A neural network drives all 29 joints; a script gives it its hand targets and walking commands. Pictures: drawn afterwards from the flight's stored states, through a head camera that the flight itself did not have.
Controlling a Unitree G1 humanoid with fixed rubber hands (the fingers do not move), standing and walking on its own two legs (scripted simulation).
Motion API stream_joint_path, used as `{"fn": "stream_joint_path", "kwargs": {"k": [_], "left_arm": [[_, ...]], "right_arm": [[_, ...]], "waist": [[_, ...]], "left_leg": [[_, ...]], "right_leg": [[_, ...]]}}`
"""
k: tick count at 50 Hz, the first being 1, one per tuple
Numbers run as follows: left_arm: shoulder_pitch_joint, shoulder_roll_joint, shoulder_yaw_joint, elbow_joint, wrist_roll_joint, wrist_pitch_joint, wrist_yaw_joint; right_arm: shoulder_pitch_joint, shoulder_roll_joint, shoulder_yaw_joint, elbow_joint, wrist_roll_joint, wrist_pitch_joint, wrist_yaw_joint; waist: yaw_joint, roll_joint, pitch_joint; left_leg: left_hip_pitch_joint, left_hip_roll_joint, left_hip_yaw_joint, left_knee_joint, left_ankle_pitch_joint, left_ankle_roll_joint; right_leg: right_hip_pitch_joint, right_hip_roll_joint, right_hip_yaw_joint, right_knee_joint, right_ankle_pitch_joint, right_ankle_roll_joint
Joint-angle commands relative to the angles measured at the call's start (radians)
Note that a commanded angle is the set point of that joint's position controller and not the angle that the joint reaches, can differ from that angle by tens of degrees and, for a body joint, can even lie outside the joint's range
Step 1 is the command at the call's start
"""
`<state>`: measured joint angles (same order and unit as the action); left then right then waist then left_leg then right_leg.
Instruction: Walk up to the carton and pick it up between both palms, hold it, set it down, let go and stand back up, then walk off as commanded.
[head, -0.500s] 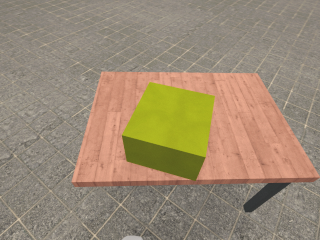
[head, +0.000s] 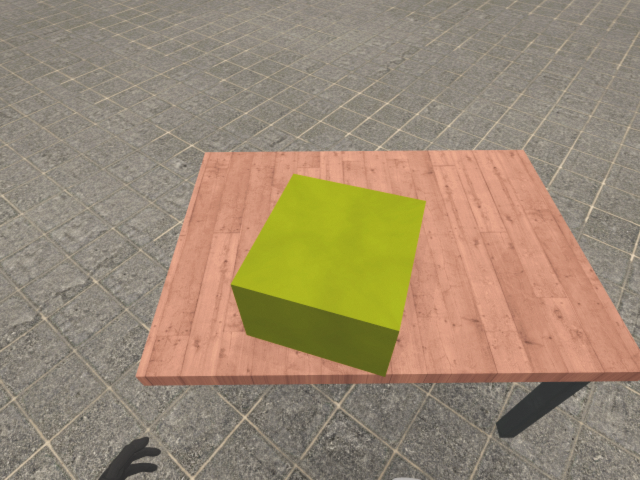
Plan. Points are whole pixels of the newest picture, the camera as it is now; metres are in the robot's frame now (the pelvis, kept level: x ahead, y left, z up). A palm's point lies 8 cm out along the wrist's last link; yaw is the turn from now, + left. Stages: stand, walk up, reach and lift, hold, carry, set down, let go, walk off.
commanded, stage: walk up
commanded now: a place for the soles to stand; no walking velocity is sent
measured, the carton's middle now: (336, 268) +0.49 +0.01 -0.12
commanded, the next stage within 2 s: reach and lift in 1.38 s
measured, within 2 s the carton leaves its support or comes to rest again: neither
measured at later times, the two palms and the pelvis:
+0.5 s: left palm out of the picture +0.13 +0.30 -0.08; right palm out of the picture +0.06 -0.32 -0.08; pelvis +0.00 +0.00 +0.00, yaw +0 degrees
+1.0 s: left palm out of the picture +0.11 +0.30 -0.08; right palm out of the picture +0.05 -0.32 -0.08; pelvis -0.01 +0.00 +0.01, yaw +0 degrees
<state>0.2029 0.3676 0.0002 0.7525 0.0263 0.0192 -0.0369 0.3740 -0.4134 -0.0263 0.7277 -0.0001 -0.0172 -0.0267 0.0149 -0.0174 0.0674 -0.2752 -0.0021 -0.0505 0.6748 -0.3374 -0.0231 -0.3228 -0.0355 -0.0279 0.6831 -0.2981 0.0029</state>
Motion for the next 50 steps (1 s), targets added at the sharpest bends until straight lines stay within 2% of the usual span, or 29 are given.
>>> {"fn": "stream_joint_path", "kwargs": {"k": [1,3,5,6,7,8,9,10,13,14,15,17,20,21,23,25,27,29,31,34,35,37,39,42,44,45,47,48,50], "left_arm": [[-0.091,0.273,0.096,-0.056,-0.022,-0.008,0.014],[-0.096,0.248,0.09,-0.061,-0.027,-0.005,0.009],[-0.091,0.261,0.094,-0.049,-0.026,-0.01,0.011],[-0.063,0.251,0.096,-0.051,-0.029,-0.015,0.015],[-0.069,0.247,0.093,-0.059,-0.027,-0.017,0.009],[-0.066,0.262,0.091,-0.049,-0.032,-0.009,0.011],[-0.091,0.243,0.084,-0.063,-0.039,-0.004,0.007],[-0.08,0.252,0.086,-0.059,-0.041,-0.001,0.009],[-0.052,0.252,0.096,-0.059,-0.034,-0.005,0.012],[-0.078,0.274,0.098,-0.068,-0.028,-0.01,0.012],[-0.104,0.268,0.096,-0.063,-0.028,-0.012,0.01],[-0.119,0.291,0.089,-0.059,-0.045,-0.007,0.017],[-0.101,0.256,0.077,-0.042,-0.048,-0.007,0.019],[-0.083,0.263,0.073,-0.025,-0.053,-0.001,0.019],[-0.091,0.261,0.087,-0.032,-0.053,0.005,0.022],[-0.082,0.254,0.087,-0.034,-0.046,0.011,0.024],[-0.099,0.257,0.074,-0.031,-0.045,0.002,0.022],[-0.107,0.278,0.09,-0.031,-0.044,0.006,0.024],[-0.14,0.278,0.086,-0.049,-0.047,0.008,0.019],[-0.132,0.278,0.09,-0.055,-0.042,0.003,0.016],[-0.115,0.271,0.096,-0.06,-0.052,0.003,0.011],[-0.089,0.283,0.095,-0.037,-0.055,-0.002,0.015],[-0.088,0.279,0.095,-0.033,-0.049,-0.004,0.016],[-0.121,0.254,0.084,-0.027,-0.046,-0.006,0.012],[-0.149,0.265,0.082,-0.035,-0.042,-0.012,0.016],[-0.128,0.251,0.086,-0.028,-0.049,-0.014,0.013],[-0.122,0.251,0.078,-0.024,-0.048,-0.017,0.012],[-0.108,0.254,0.084,-0.022,-0.053,-0.017,0.015],[-0.105,0.248,0.073,-0.021,-0.048,-0.016,0.018]], "right_arm": [[-0.057,-0.179,-0.042,-0.042,0.008,-0.024,-0.005],[-0.04,-0.218,-0.046,-0.032,0.008,-0.025,-0.009],[-0.067,-0.235,-0.051,-0.03,0.004,-0.031,-0.01],[-0.079,-0.236,-0.055,-0.033,0.008,-0.031,-0.01],[-0.055,-0.245,-0.049,-0.03,0.003,-0.033,-0.012],[-0.064,-0.216,-0.035,-0.031,0.012,-0.035,-0.01],[-0.068,-0.215,-0.035,-0.036,0.011,-0.038,-0.014],[-0.087,-0.232,-0.034,-0.029,0.006,-0.037,-0.01],[-0.117,-0.237,-0.046,-0.041,0.01,-0.029,-0.008],[-0.096,-0.225,-0.046,-0.032,0.013,-0.029,-0.003],[-0.066,-0.204,-0.043,-0.019,0.013,-0.031,-0.005],[-0.093,-0.233,-0.05,-0.03,0.017,-0.017,-0.01],[-0.102,-0.248,-0.056,-0.014,0.018,-0.015,-0.013],[-0.087,-0.223,-0.045,-0.018,0.012,-0.018,-0.012],[-0.118,-0.244,-0.052,-0.018,0.011,-0.012,-0.007],[-0.137,-0.24,-0.057,-0.015,0.007,-0.012,-0.008],[-0.139,-0.219,-0.049,-0.018,0.012,-0.009,-0.007],[-0.138,-0.211,-0.052,-0.016,0.02,-0.006,-0.004],[-0.132,-0.207,-0.053,-0.011,0.022,-0.003,-0.001],[-0.133,-0.228,-0.061,-0.014,0.014,-0.004,0.004],[-0.133,-0.23,-0.055,-0.006,0.005,-0.006,0.005],[-0.157,-0.228,-0.047,0.001,0.016,-0.012,0.01],[-0.161,-0.231,-0.049,-0.009,0.015,-0.022,0.014],[-0.131,-0.238,-0.051,-0.001,0.01,-0.018,0.012],[-0.092,-0.209,-0.049,0.01,0.015,-0.016,0.015],[-0.104,-0.22,-0.047,0.024,0.017,-0.015,0.016],[-0.14,-0.239,-0.05,0.002,0.013,-0.023,0.013],[-0.167,-0.218,-0.047,0.004,0.015,-0.027,0.015],[-0.133,-0.226,-0.049,0.024,0.019,-0.022,0.012]], "waist": [[-0.025,-0.104,-0.013],[-0.022,-0.03,-0.033],[-0.005,-0.078,-0.01],[0.014,-0.02,-0.058],[0.004,-0.051,-0.088],[-0.008,-0.04,-0.077],[-0.001,-0.022,-0.086],[0.016,-0.009,-0.073],[0.022,-0.044,-0.036],[-0.005,-0.02,-0.054],[-0.007,-0.073,-0.043],[-0.023,-0.02,-0.062],[-0.007,-0.06,-0.098],[-0.011,-0.07,-0.108],[0.006,0.017,-0.065],[0.017,-0.02,-0.067],[0.007,-0.026,-0.056],[-0.004,-0.069,-0.056],[-0.017,-0.04,-0.002],[-0.017,-0.083,0.045],[-0.008,-0.015,0.038],[0.013,-0.002,0.055],[0.005,-0.045,0.003],[-0.002,-0.034,0.008],[-0.038,-0.076,0.009],[-0.02,-0.021,0.012],[-0.002,-0.051,-0.055],[0.009,-0.003,-0.029],[0.012,-0.055,-0.08]], "left_leg": [[-0.03,0.03,-0.051,-0.14,0.025,0.05],[0.02,0.048,-0.08,-0.173,0.047,0.056],[-0.076,0.076,-0.109,-0.193,0.082,0.066],[-0.074,0.067,-0.096,-0.144,0.153,0.072],[-0.063,0.058,-0.08,-0.128,0.183,0.072],[-0.008,0.068,-0.094,-0.15,0.136,0.077],[-0.037,0.12,-0.187,-0.21,0.141,0.097],[-0.085,0.133,-0.197,-0.221,0.11,0.086],[-0.116,0.094,-0.149,-0.195,0.015,0.085],[-0.08,0.057,-0.112,-0.151,0.037,0.062],[-0.059,0.044,-0.087,-0.141,0.063,0.052],[-0.004,0.055,-0.078,-0.105,0.26,0.059],[-0.005,0.078,-0.095,-0.08,0.363,0.076],[-0.021,0.085,-0.115,-0.131,0.34,0.07],[-0.09,0.108,-0.152,-0.166,0.294,0.082],[-0.118,0.125,-0.173,-0.197,0.25,0.086],[-0.09,0.073,-0.115,-0.121,0.217,0.065],[-0.053,0.063,-0.095,-0.14,0.146,0.06],[-0.027,0.054,-0.098,-0.144,0.069,0.059],[-0.103,0.072,-0.138,-0.21,-0.055,0.083],[-0.132,0.081,-0.153,-0.229,-0.108,0.092],[-0.202,0.102,-0.171,-0.286,-0.116,0.082],[-0.177,0.096,-0.175,-0.254,-0.092,0.083],[-0.145,0.075,-0.158,-0.26,-0.131,0.059],[-0.059,0.047,-0.102,-0.196,0.037,0.044],[-0.085,0.071,-0.121,-0.219,0.051,0.074],[-0.074,0.086,-0.148,-0.249,0.036,0.075],[-0.119,0.085,-0.154,-0.265,0.06,0.076],[-0.059,0.066,-0.115,-0.196,0.164,0.051]], "right_leg": [[0.064,-0.149,0.161,-0.328,-0.201,-0.096],[0.032,-0.133,0.122,-0.29,-0.177,-0.079],[0.133,-0.108,0.114,-0.266,-0.119,-0.079],[0.191,-0.135,0.131,-0.28,-0.052,-0.073],[0.192,-0.148,0.135,-0.259,-0.018,-0.098],[0.118,-0.145,0.116,-0.222,0.013,-0.078],[0.138,-0.104,0.094,-0.161,0.024,-0.064],[0.17,-0.083,0.087,-0.168,-0.034,-0.046],[0.17,-0.109,0.141,-0.267,-0.139,-0.074],[0.144,-0.142,0.18,-0.297,-0.107,-0.093],[0.148,-0.151,0.166,-0.302,-0.096,-0.095],[0.103,-0.151,0.109,-0.223,0.148,-0.106],[0.153,-0.128,0.091,-0.175,0.295,-0.086],[0.183,-0.127,0.073,-0.171,0.295,-0.078],[0.176,-0.118,0.095,-0.159,0.18,-0.079],[0.204,-0.09,0.083,-0.183,0.097,-0.06],[0.163,-0.139,0.124,-0.224,0.154,-0.088],[0.122,-0.147,0.121,-0.254,0.034,-0.092],[0.005,-0.153,0.131,-0.283,-0.121,-0.099],[-0.025,-0.12,0.139,-0.297,-0.26,-0.072],[0.01,-0.121,0.136,-0.291,-0.291,-0.06],[0.099,-0.114,0.122,-0.286,-0.229,-0.05],[0.117,-0.11,0.136,-0.302,-0.219,-0.051],[0.069,-0.123,0.16,-0.329,-0.266,-0.053],[0.035,-0.132,0.159,-0.365,-0.229,-0.062],[0.05,-0.124,0.126,-0.321,-0.193,-0.057],[0.106,-0.115,0.129,-0.288,-0.122,-0.059],[0.143,-0.114,0.122,-0.279,-0.086,-0.048],[0.196,-0.133,0.144,-0.302,0.0,-0.065]]}}
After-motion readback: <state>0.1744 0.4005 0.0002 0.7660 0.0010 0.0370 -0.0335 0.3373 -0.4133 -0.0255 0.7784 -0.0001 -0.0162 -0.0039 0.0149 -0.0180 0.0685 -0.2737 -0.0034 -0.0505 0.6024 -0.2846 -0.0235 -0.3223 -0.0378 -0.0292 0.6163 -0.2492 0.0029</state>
